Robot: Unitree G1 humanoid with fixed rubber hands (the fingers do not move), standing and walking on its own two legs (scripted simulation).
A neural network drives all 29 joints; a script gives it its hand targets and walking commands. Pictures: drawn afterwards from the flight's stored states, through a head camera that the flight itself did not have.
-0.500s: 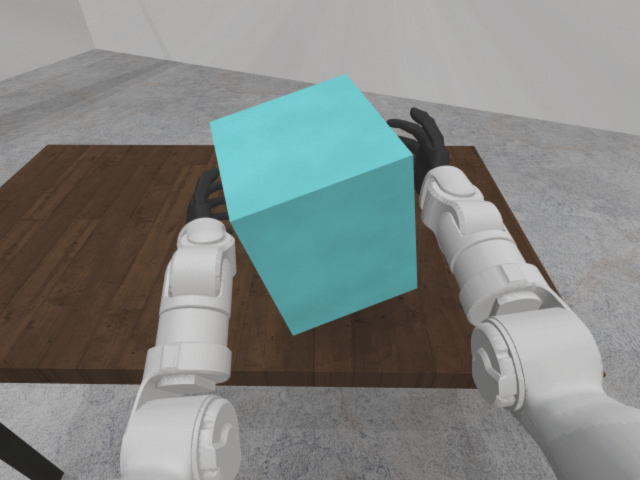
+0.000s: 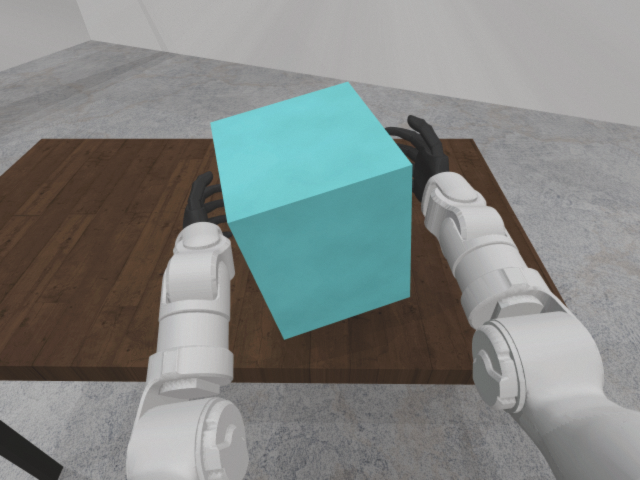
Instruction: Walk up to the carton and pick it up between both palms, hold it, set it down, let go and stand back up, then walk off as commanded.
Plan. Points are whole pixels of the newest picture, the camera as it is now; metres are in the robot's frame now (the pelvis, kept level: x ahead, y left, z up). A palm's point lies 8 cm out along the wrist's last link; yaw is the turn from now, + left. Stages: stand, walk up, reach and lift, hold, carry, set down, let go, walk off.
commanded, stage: set down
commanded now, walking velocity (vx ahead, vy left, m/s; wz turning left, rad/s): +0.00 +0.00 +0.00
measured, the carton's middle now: (315, 214) +0.45 +0.00 +0.12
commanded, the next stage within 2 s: none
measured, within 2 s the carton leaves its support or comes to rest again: rests again in 1.32 s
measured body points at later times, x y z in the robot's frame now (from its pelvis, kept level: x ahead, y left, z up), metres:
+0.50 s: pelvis +0.01 -0.01 +0.00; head -0.01 -0.01 +0.45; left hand +0.39 +0.14 +0.13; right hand +0.44 -0.15 +0.17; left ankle +0.01 +0.13 -0.75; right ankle +0.03 -0.12 -0.75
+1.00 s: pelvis +0.01 -0.01 +0.00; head +0.00 -0.01 +0.45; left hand +0.38 +0.14 +0.11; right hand +0.44 -0.15 +0.14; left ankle +0.01 +0.13 -0.75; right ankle +0.03 -0.12 -0.75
